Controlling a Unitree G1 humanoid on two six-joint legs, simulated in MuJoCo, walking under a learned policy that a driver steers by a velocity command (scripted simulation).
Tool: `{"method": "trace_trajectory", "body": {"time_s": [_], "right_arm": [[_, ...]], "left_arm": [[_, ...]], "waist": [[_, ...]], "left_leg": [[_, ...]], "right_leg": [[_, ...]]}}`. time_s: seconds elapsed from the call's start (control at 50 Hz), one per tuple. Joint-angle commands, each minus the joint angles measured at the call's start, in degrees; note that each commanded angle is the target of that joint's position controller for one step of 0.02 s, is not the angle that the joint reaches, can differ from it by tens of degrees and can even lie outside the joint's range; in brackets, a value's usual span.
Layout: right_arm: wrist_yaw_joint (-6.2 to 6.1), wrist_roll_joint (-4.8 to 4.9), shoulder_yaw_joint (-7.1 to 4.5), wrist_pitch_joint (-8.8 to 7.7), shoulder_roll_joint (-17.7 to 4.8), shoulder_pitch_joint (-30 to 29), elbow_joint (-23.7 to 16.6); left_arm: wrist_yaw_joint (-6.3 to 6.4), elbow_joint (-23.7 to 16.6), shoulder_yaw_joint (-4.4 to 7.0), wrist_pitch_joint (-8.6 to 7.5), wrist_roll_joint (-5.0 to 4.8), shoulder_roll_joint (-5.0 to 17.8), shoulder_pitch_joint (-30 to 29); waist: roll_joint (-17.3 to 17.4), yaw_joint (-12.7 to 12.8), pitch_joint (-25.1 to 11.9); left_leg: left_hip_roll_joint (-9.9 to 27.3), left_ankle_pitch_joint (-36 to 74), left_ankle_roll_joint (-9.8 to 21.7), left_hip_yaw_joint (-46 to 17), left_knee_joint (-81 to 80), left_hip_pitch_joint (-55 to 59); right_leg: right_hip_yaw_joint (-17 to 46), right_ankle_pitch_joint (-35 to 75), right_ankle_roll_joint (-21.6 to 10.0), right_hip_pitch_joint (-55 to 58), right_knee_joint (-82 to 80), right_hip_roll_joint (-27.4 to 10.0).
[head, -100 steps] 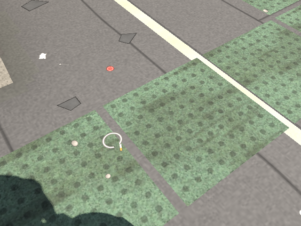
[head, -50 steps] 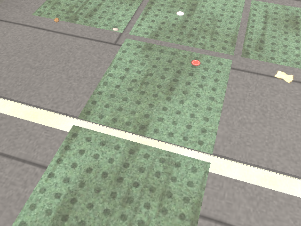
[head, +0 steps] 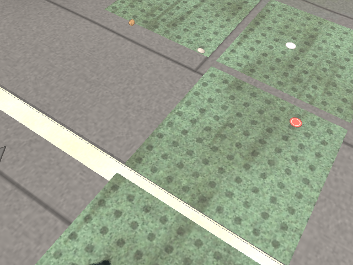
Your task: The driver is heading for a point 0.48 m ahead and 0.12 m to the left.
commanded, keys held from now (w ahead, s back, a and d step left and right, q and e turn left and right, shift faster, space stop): q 0.70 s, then no key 0.30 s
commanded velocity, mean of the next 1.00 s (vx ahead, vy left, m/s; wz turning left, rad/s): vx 0.00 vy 0.00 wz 0.51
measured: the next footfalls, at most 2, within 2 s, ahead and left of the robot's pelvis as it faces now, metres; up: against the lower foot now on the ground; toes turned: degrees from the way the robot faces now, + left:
right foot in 0.14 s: +0.07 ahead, -0.15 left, +0.00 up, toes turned +11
left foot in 0.58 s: +0.00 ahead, +0.11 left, +0.00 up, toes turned +23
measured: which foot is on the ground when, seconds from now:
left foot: down 0.00-0.14, up 0.16-0.56, down 0.58-1.00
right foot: up 0.00-0.12, down 0.14-0.58, up 0.60-0.98, down 1.00-1.00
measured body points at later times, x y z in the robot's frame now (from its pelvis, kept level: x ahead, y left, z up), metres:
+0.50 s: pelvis +0.00 -0.03 +0.00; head +0.05 -0.02 +0.45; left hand +0.04 +0.28 -0.11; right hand +0.24 -0.24 -0.10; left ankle -0.04 +0.10 -0.71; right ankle +0.03 -0.15 -0.74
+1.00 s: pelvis +0.01 +0.00 -0.01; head +0.03 +0.01 +0.44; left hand -0.01 +0.32 -0.11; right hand +0.29 -0.14 -0.09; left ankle -0.04 +0.10 -0.74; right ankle +0.08 -0.11 -0.74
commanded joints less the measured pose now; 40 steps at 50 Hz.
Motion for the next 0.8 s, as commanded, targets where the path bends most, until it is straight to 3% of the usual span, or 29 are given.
{"method": "trace_trajectory", "body": {"time_s": [0.02, 0.08, 0.12, 0.14, 0.16, 0.18, 0.2, 0.22, 0.24, 0.28, 0.32, 0.4, 0.5, 0.54, 0.56, 0.58, 0.6, 0.62, 0.64, 0.66, 0.68, 0.7, 0.74, 0.8], "right_arm": [[-0.28, -0.08, -2.79, -0.04, -10.0, -1.2, -4.3], [-0.14, 0.34, -2.64, 0.33, -9.6, -2.6, -4.9], [-0.47, 0.93, -2.22, 0.70, -8.3, -3.7, -5.5], [-0.43, 0.25, -1.44, 0.66, -5.7, -1.5, -5.6], [-0.26, 0.29, -1.28, 0.17, -4.5, 1.1, -7.0], [-0.19, -0.59, -2.67, -0.41, -9.5, 1.6, -6.3], [-0.01, 0.12, -3.76, -0.25, -11.9, 2.1, -5.0], [-0.15, 0.24, -3.89, 0.37, -11.0, 2.8, -3.7], [-0.28, 0.08, -3.68, 0.91, -9.8, 2.9, -3.3], [0.11, 0.64, -2.84, 1.28, -7.1, 1.5, -4.3], [0.33, 1.08, -2.19, 1.10, -5.7, -1.6, -6.1], [1.19, 0.47, -1.26, 1.05, -4.3, -3.4, -8.0], [2.29, 0.62, -1.67, 1.78, -5.3, -1.4, -8.3], [2.69, 0.56, -2.09, 1.97, -5.1, 2.1, -7.3], [2.27, 0.37, -2.80, 1.92, -6.6, 4.4, -6.4], [1.40, 0.47, -4.36, 1.62, -12.2, 6.6, -6.8], [1.34, -0.98, -4.59, 0.63, -16.6, 6.0, -8.8], [1.97, -2.19, -4.04, -0.87, -13.8, 7.4, -8.3], [1.96, -1.93, -3.32, -1.82, -12.1, 4.7, -7.7], [1.58, -0.93, -3.04, -2.08, -10.7, 1.3, -7.6], [1.22, -0.10, -2.43, -1.94, -9.3, -0.9, -7.9], [0.81, -0.01, -2.03, -1.72, -9.0, -1.7, -8.1], [0.29, -0.60, -1.50, -1.56, -8.0, -1.9, -8.2], [-0.03, -0.69, -1.21, -1.43, -7.6, -0.9, -7.3]], "left_arm": [[-0.37, -3.3, 1.12, -1.06, -0.20, 4.6, 0.3], [-1.17, -3.1, 1.48, -2.14, -0.37, 5.3, 2.0], [-1.51, -1.8, 2.13, -2.77, -0.18, 6.2, 5.8], [-1.16, -2.1, 3.01, -2.64, 0.81, 10.1, 7.1], [-0.98, -2.2, 3.68, -2.01, 2.21, 14.2, 5.5], [-0.99, -3.3, 2.98, -2.31, 2.96, 11.3, 4.6], [-0.69, -4.3, 2.01, -2.43, 2.47, 8.0, 1.8], [-0.46, -4.6, 1.62, -2.26, 1.62, 6.5, -0.7], [-0.17, -4.8, 1.30, -2.16, 0.75, 5.7, -1.2], [0.53, -4.3, 1.02, -1.62, 0.71, 5.8, 0.5], [1.06, -3.8, 1.26, -1.06, 1.09, 6.5, 3.5], [0.72, -3.9, 2.29, -0.50, 0.86, 9.4, 4.3], [-0.70, -3.8, 3.01, -0.48, -0.42, 11.3, 3.1], [-0.90, -3.4, 2.98, -0.58, -1.56, 11.0, 2.0], [-1.12, -2.2, 2.50, -0.79, -1.51, 9.1, 4.8], [-1.40, -2.4, 1.60, -0.88, 0.61, 5.9, 6.3], [-1.04, -6.0, 0.74, -1.01, 2.53, 4.2, 2.7], [-0.52, -6.7, 1.59, -1.02, 1.45, 6.9, -0.9], [-0.39, -6.7, 2.00, -0.82, 0.21, 8.0, -1.1], [-0.06, -5.6, 2.31, -0.64, 0.22, 8.1, 0.2], [0.27, -5.1, 2.56, -0.46, 0.71, 8.7, 0.7], [0.18, -4.8, 2.61, -0.46, 1.01, 8.5, 1.4], [-0.23, -4.0, 2.22, -0.52, 0.53, 7.2, 3.6], [-0.42, -4.2, 1.28, -0.43, 0.27, 5.4, 2.2]], "waist": [[10.3, 0.0, -9.7], [11.3, 0.6, -9.3], [9.9, 2.7, -9.1], [1.6, 1.4, -10.3], [-14.6, -1.7, -7.5], [-12.8, -0.2, -7.6], [-8.4, -1.0, -6.4], [-6.7, -1.8, -5.0], [-6.7, -1.1, -4.3], [-7.4, 0.1, -3.6], [-8.7, 2.4, -4.4], [-9.4, 3.8, -6.5], [-10.0, 2.8, -6.4], [-8.7, 0.2, -6.7], [-5.2, -0.3, -7.4], [8.3, 0.3, -8.2], [18.9, 0.0, -8.1], [12.5, -3.7, -11.7], [10.7, -1.7, -8.8], [8.3, 0.0, -7.1], [7.9, 0.8, -6.3], [8.2, 1.5, -6.8], [8.1, 2.1, -8.9], [8.3, 0.8, -8.7]], "left_leg": [[12.9, 17.8, 10.0, -14.9, -4.5, 7.5], [12.1, 16.8, 8.9, -19.0, -2.6, 8.0], [8.8, 10.0, 5.4, -18.6, 0.8, 4.6], [4.4, -3.4, 2.2, -13.7, 9.6, -1.7], [-5.6, -24.6, -1.3, -2.7, 20.0, -13.8], [-1.3, -27.1, -3.8, -2.5, 34.0, -15.2], [0.1, -22.8, -4.4, -2.5, 39.2, -14.8], [0.7, -19.1, -5.3, -1.4, 41.3, -15.0], [0.9, -15.9, -6.2, -0.9, 43.3, -16.5], [1.3, -12.7, -7.4, 1.8, 42.9, -17.0], [2.5, -11.6, -8.3, 3.6, 37.3, -18.6], [5.5, -12.7, -8.4, 6.2, 26.2, -13.2], [5.0, -10.4, -5.5, 10.3, 13.3, -3.7], [3.5, -2.4, -2.6, 12.1, 1.9, 3.2], [2.8, 4.2, -0.5, 10.3, -3.5, 10.0], [12.8, 22.7, 3.6, -4.4, -5.9, 20.0], [25.9, 36.8, 15.6, -22.7, -4.8, 20.9], [26.1, 31.0, 19.4, -22.2, -6.7, 18.0], [22.3, 25.5, 16.2, -16.7, -7.2, 15.8], [18.6, 20.4, 12.6, -12.8, -7.1, 14.1], [17.0, 20.1, 10.8, -11.3, -6.9, 12.8], [15.7, 22.4, 10.5, -10.0, -6.9, 10.9], [14.8, 23.8, 10.7, -8.0, -6.7, 11.3], [14.2, 20.8, 10.4, -7.8, -6.2, 12.3]], "right_leg": [[-0.7, 0.8, -0.2, 3.5, -4.9, 1.3], [-0.8, 2.2, -1.5, 7.0, -13.6, 1.7], [-1.1, 12.7, -3.5, 15.6, -26.2, -0.1], [8.0, 16.5, -7.3, 22.1, -28.6, -10.6], [22.0, 28.5, -16.7, 23.2, -30.2, -21.5], [25.1, 29.2, -22.3, 19.9, -30.5, -26.0], [18.7, 26.8, -20.8, 18.2, -29.8, -22.4], [12.7, 23.6, -17.8, 17.7, -29.1, -18.1], [9.4, 22.5, -16.5, 18.5, -28.9, -16.1], [4.1, 25.6, -16.7, 19.2, -29.2, -14.1], [2.6, 27.3, -17.7, 24.0, -29.2, -14.8], [0.0, 29.6, -18.6, 26.3, -28.7, -17.5], [-3.3, 30.5, -17.3, 23.2, -26.4, -19.0], [-5.9, 27.9, -14.1, 20.9, -21.6, -18.1], [-8.8, 22.2, -10.5, 16.8, -16.2, -16.0], [-14.3, 5.2, -4.9, 4.4, -1.6, -10.4], [-11.7, -18.9, -1.0, -10.1, 11.7, -2.0], [-3.6, -19.1, -1.1, -10.1, 20.4, -2.2], [-2.2, -14.1, -2.0, -10.6, 22.1, -3.4], [-1.8, -9.0, -2.3, -10.6, 20.4, -4.1], [-1.5, -5.6, -2.1, -10.1, 18.7, -4.2], [-2.0, -2.9, -1.6, -7.6, 19.1, -3.3], [-2.9, 0.4, -0.8, -5.0, 17.3, -2.4], [-3.0, 1.7, -0.2, -2.9, 7.6, -2.6]]}}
